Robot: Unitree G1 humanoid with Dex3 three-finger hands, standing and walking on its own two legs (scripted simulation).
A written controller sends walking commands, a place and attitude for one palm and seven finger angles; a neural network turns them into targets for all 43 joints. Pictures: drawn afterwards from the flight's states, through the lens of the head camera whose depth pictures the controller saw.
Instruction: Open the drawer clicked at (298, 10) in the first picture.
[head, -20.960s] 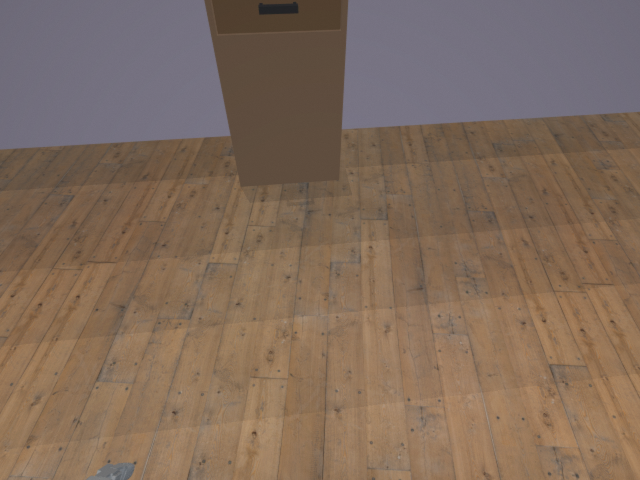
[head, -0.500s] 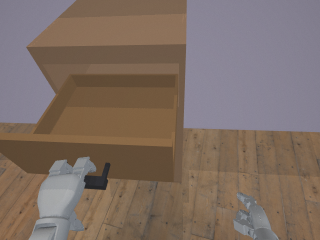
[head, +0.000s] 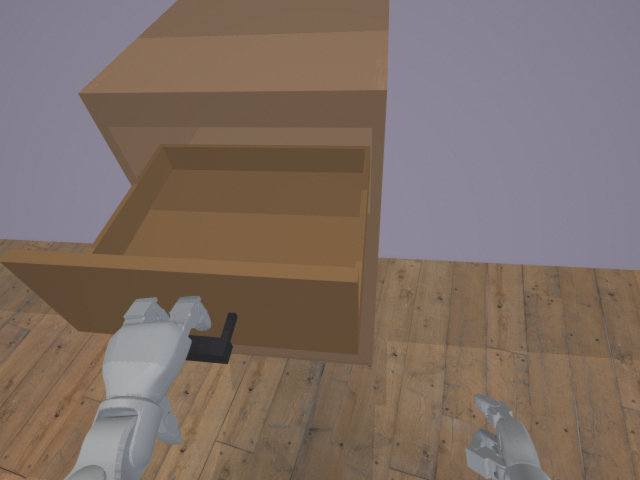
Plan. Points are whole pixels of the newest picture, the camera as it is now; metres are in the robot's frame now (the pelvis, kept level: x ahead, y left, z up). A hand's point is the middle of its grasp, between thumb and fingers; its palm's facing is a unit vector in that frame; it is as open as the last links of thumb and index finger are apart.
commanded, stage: lift the hand off the handle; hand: left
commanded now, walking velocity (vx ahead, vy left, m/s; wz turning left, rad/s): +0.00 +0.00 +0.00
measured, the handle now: (183, 331) +0.26 +0.23 +0.04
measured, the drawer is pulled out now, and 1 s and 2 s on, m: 0.29 0.29 0.29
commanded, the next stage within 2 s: draw the hand back to the body in 1.10 s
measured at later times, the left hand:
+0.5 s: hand (160, 339) +0.22 +0.22 +0.10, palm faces +0.08 -0.09 -0.99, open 13.2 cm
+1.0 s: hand (130, 274) +0.24 +0.23 +0.19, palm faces +0.20 -0.06 -0.98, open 13.8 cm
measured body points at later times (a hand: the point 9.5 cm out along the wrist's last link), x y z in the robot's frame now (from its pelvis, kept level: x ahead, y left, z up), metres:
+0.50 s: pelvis +0.01 +0.00 +0.01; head +0.01 -0.05 +0.46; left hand +0.21 +0.22 +0.15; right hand +0.25 -0.19 -0.09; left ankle -0.02 +0.11 -0.73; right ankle +0.05 -0.10 -0.73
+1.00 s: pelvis +0.01 +0.00 +0.02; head +0.00 -0.06 +0.46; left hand +0.23 +0.23 +0.24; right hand +0.26 -0.19 -0.08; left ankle -0.02 +0.11 -0.73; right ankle +0.05 -0.10 -0.73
